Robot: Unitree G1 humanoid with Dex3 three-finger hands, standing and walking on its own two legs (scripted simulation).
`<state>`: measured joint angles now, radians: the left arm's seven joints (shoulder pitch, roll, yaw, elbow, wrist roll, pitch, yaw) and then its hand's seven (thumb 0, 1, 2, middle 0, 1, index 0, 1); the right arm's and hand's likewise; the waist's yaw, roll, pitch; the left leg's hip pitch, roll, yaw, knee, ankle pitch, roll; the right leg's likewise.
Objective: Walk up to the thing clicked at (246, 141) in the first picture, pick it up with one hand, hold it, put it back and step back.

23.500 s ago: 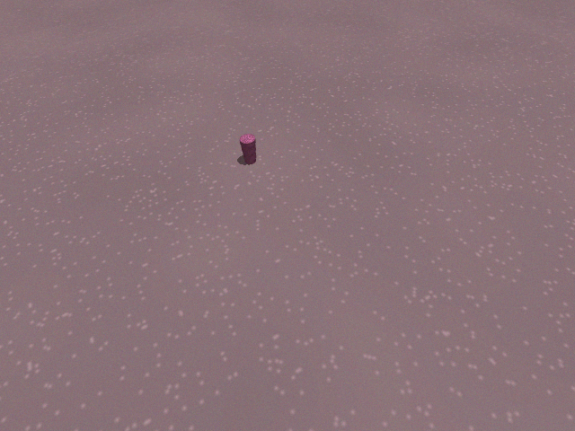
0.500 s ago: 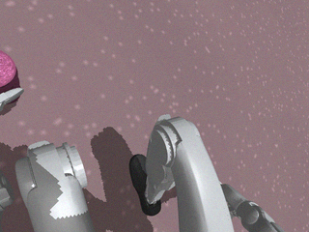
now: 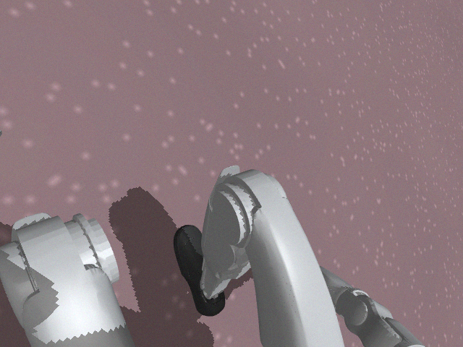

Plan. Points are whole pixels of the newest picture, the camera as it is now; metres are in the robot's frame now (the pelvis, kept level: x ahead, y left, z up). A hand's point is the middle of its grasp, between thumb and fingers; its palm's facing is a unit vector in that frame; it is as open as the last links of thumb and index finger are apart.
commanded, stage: lower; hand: left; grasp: from the side
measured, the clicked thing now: out of the picture +0.47 +0.26 -0.20
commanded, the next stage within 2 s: loosen in 0.10 s
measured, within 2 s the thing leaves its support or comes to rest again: rests again in 0.44 s
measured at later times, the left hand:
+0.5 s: hand out of the picture +0.47 +0.27 -0.18, palm faces +0.29 -0.96 -0.01, open 11.0 cm
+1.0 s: hand out of the picture +0.48 +0.30 -0.16, palm faces +0.33 -0.94 +0.00, open 15.9 cm
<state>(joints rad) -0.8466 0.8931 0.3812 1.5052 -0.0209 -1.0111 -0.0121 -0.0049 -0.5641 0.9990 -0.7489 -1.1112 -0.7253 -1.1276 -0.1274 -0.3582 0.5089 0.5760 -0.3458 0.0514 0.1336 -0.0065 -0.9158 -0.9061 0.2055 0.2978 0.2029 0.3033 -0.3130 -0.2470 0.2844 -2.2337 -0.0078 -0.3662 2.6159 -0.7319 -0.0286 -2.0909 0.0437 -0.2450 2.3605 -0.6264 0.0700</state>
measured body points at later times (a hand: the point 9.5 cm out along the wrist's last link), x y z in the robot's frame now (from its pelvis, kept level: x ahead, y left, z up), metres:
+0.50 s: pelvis +0.00 +0.00 +0.00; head +0.25 +0.19 +0.31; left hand +0.45 +0.32 -0.18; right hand +0.14 -0.25 -0.04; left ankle +0.07 +0.12 -0.26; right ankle +0.14 -0.12 -0.26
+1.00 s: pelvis -0.01 +0.01 +0.00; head +0.25 +0.19 +0.32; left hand +0.45 +0.34 -0.16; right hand +0.14 -0.24 -0.04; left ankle +0.07 +0.12 -0.26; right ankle +0.14 -0.12 -0.26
